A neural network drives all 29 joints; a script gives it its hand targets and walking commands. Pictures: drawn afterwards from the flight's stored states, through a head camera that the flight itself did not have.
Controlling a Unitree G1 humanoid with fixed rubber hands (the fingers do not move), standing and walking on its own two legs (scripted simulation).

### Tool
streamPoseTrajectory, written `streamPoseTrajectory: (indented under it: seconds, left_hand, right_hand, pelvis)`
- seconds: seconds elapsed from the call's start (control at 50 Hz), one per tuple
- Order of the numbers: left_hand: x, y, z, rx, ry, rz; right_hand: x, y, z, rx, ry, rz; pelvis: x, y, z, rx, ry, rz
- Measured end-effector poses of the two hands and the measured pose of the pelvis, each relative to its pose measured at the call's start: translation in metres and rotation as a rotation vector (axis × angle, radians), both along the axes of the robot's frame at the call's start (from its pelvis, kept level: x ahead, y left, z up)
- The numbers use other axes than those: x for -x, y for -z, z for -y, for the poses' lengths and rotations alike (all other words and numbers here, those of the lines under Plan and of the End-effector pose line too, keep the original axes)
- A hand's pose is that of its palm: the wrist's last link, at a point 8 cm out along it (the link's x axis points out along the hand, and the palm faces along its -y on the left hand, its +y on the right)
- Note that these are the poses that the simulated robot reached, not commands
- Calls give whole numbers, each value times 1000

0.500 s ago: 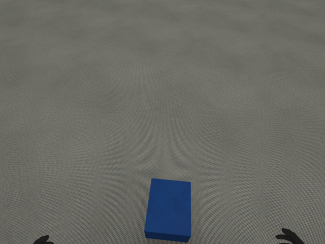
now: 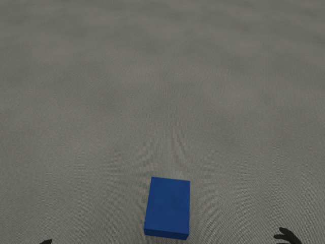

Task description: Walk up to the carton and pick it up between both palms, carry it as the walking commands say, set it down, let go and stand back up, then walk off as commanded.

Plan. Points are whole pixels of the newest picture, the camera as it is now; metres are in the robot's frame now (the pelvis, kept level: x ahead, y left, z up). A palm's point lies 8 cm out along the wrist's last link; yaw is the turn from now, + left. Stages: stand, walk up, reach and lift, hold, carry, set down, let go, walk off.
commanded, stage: walk up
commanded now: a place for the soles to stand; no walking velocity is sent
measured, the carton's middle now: (168, 207) +0.44 -0.02 -0.70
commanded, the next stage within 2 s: reach and lift in 0.48 s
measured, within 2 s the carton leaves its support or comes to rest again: neither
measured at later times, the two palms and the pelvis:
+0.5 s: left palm out of the picture +0.12 +0.31 -0.10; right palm out of the picture +0.12 -0.33 -0.10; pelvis +0.01 -0.01 +0.00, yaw +0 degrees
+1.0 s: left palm (77, 210) +0.24 +0.26 -0.13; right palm (273, 220) +0.24 -0.30 -0.13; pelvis +0.02 +0.00 -0.04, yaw -5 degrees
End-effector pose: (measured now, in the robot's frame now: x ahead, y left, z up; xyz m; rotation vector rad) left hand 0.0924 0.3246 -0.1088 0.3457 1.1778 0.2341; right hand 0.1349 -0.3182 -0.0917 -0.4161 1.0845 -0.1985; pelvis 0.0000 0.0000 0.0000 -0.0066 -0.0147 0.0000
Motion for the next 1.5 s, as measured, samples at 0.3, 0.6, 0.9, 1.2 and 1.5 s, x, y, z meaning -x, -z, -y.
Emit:
streamPoseTrajectory:
  seconds: [0.3,0.6,0.9,1.2,1.5]
  left_hand:
    - [-10,-3,8,-5,-7,10]
    - [-71,-14,19,-1,81,150]
    - [-132,10,55,54,76,179]
    - [-185,43,81,126,63,294]
    - [-269,68,111,202,82,408]
  right_hand:
    - [28,10,14,3,26,-71]
    - [-20,0,-1,-37,24,75]
    - [-74,29,-8,-71,9,93]
    - [-138,63,-30,-146,35,222]
    - [-206,86,-47,-204,65,322]
  pelvis:
    - [-2,1,10,-1,-10,-1]
    - [0,14,11,-1,39,14]
    - [-20,34,0,-21,95,-149]
    - [15,65,9,-40,95,-337]
    - [56,98,6,-33,87,-468]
